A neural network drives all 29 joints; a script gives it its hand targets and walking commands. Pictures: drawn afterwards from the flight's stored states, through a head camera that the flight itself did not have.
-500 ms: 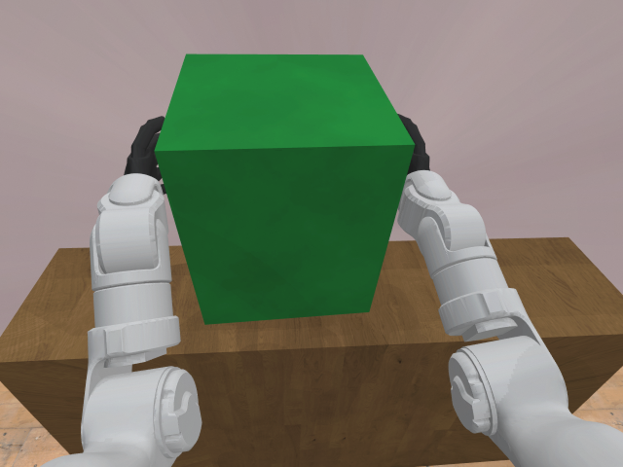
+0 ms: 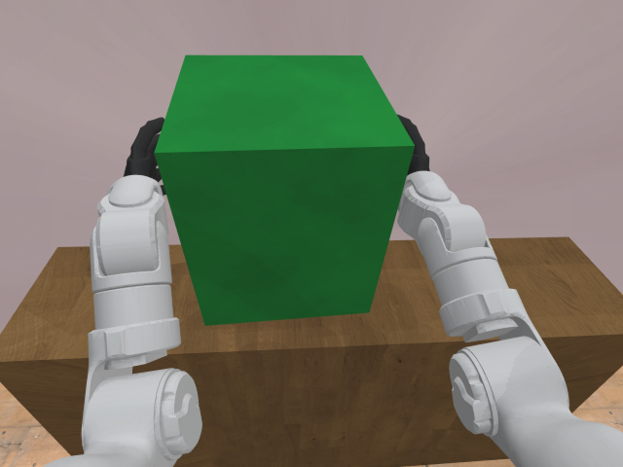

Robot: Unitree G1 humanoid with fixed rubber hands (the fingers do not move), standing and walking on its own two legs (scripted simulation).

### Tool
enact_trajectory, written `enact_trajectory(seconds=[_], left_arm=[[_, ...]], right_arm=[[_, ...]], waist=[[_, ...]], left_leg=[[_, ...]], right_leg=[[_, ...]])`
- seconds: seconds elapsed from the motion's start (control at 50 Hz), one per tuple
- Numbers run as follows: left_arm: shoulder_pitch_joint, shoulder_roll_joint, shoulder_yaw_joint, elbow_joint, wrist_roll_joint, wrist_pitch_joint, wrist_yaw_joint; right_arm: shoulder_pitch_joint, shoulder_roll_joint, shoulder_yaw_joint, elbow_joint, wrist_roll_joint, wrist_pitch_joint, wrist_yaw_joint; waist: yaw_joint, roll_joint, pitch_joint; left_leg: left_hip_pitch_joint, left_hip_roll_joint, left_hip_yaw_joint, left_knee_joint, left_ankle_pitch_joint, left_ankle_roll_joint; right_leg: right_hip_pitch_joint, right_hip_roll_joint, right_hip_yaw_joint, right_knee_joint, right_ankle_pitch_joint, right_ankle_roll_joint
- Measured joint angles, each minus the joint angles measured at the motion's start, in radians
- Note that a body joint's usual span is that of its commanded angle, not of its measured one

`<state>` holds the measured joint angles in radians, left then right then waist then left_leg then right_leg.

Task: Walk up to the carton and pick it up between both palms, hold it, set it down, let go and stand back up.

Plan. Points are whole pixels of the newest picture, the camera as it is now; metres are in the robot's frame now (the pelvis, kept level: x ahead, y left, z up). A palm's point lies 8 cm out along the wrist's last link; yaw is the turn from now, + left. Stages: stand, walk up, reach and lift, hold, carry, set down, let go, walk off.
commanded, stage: hold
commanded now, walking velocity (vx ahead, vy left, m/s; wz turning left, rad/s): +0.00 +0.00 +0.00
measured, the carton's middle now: (283, 191) +0.40 +0.00 +0.20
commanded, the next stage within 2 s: none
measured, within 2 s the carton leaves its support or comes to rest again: neither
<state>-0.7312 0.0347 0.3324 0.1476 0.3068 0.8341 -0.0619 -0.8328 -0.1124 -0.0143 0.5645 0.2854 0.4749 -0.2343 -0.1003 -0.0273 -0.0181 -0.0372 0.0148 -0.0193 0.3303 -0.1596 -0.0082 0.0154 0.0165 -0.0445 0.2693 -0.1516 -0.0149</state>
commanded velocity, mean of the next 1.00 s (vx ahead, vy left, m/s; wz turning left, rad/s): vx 0.00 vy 0.00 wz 0.00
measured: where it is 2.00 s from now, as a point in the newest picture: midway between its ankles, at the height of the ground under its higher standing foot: outside the picture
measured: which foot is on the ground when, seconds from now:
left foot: down 0.00-1.00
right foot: down 0.00-1.00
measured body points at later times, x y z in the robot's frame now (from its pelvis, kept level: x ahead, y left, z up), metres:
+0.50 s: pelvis +0.00 +0.00 +0.00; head -0.06 +0.02 +0.45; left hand +0.38 +0.16 +0.24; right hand +0.38 -0.16 +0.24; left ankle +0.02 +0.12 -0.75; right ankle +0.01 -0.11 -0.75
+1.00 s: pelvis +0.00 +0.00 +0.00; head -0.07 +0.03 +0.44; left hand +0.38 +0.17 +0.25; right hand +0.38 -0.15 +0.25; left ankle +0.02 +0.12 -0.75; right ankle +0.01 -0.11 -0.75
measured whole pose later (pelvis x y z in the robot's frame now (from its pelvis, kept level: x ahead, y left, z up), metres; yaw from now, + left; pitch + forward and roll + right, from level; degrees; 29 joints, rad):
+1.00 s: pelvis +0.00 +0.00 +0.00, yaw +1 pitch -7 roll -1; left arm -0.76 0.05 0.35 0.19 0.30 0.83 -0.07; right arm -0.86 -0.10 -0.03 0.59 0.27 0.49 -0.24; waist -0.09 -0.05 -0.05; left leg -0.05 0.01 -0.03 0.33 -0.16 -0.01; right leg 0.01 0.02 -0.05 0.26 -0.15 -0.02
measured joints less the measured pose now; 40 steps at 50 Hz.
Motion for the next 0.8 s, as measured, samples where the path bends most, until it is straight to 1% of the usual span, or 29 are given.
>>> enact_trajectory(seconds=[0.18,0.3,0.44,0.56,0.72,0.8], left_arm=[[0.005,0.001,-0.005,-0.009,-0.002,0.002,0.002],[0.008,0.002,-0.008,-0.016,-0.002,0.007,0.002],[0.004,0.0,-0.008,-0.012,-0.001,0.009,0.003],[-0.01,-0.002,-0.001,0.007,0.003,0.004,0.003],[-0.012,0.0,0.006,0.019,0.003,-0.001,0.0],[-0.013,0.002,0.016,0.026,-0.011,-0.013,-0.002]], right_arm=[[0.004,-0.003,0.005,-0.01,0.003,0.002,-0.001],[0.005,-0.001,0.003,-0.012,0.004,0.003,-0.001],[0.009,0.0,-0.002,-0.013,0.002,0.005,0.001],[-0.001,-0.003,-0.004,0.002,-0.003,0.004,0.003],[-0.007,0.0,-0.002,0.011,-0.008,0.004,0.002],[0.001,-0.004,0.017,-0.005,-0.004,0.006,-0.013]], waist=[[0.003,-0.001,-0.002],[-0.003,-0.001,0.001],[-0.004,0.002,-0.003],[0.002,0.004,-0.005],[0.0,0.002,-0.004],[0.005,-0.001,-0.016]], left_leg=[[-0.005,0.001,0.001,0.004,-0.002,0.0],[-0.002,0.0,-0.001,0.003,-0.001,0.0],[-0.004,0.0,0.0,0.003,0.0,0.0],[-0.001,0.001,0.003,-0.004,0.003,-0.001],[0.002,0.001,-0.002,-0.006,0.004,-0.003],[-0.004,0.003,-0.003,-0.003,0.003,-0.003]], right_leg=[[-0.004,0.002,0.002,0.0,0.0,0.0],[0.0,0.001,0.001,-0.001,0.001,0.0],[-0.005,0.002,0.003,0.002,0.0,0.0],[-0.005,0.003,0.007,0.003,0.001,-0.002],[-0.001,0.003,0.003,0.001,0.001,-0.004],[-0.004,0.006,0.003,-0.003,0.003,-0.004]])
